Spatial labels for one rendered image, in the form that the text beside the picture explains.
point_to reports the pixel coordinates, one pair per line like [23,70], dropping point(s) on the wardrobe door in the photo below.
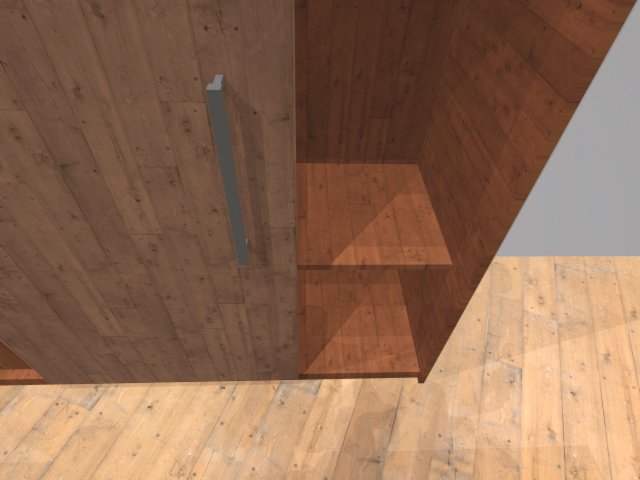
[9,360]
[117,257]

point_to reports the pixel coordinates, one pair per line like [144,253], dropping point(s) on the handle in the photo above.
[218,113]

